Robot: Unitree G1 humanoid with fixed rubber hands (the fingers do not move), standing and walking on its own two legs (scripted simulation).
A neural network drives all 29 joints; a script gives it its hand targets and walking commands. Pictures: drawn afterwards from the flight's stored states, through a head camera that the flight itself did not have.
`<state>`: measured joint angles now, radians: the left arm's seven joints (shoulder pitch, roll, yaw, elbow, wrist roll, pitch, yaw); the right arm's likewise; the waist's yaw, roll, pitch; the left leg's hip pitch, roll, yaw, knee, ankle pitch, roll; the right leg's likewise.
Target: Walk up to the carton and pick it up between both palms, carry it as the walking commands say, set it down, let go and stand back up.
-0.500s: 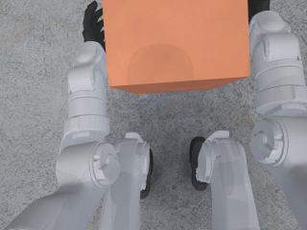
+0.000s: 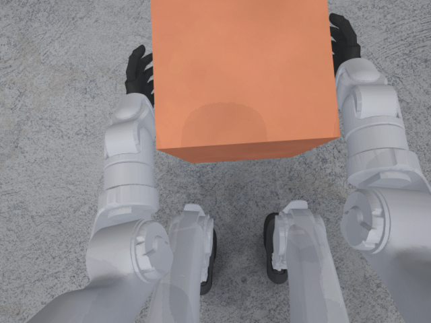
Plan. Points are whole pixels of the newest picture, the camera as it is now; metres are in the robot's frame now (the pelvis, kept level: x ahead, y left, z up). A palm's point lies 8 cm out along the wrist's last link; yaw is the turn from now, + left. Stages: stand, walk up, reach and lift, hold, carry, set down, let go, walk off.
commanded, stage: reach and lift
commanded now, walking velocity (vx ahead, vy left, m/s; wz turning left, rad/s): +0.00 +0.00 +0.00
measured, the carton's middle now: (238, 77) +0.54 -0.01 -0.13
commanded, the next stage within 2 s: none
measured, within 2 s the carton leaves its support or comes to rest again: neither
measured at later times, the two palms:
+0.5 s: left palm (115, 93) +0.47 +0.16 +0.01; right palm (365, 56) +0.50 -0.17 +0.01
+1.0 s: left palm (75, 90) +0.44 +0.16 +0.09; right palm (393, 44) +0.47 -0.16 +0.08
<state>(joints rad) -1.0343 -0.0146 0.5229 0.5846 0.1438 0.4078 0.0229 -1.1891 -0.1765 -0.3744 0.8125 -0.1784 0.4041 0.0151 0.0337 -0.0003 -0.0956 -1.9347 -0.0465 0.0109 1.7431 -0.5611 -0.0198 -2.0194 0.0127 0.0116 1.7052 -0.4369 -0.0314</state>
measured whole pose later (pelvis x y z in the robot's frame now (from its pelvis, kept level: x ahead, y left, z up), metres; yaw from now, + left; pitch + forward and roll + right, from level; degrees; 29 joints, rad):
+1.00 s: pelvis +0.04 +0.00 +0.13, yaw -2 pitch +35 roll +1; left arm -0.68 -0.11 0.49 0.50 0.18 0.38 -0.02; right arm -0.81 -0.05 -0.37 0.70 -0.21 0.37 0.04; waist 0.05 0.01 -0.20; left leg -1.42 -0.05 -0.02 1.30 -0.49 -0.01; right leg -1.48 0.02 0.00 1.26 -0.39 -0.02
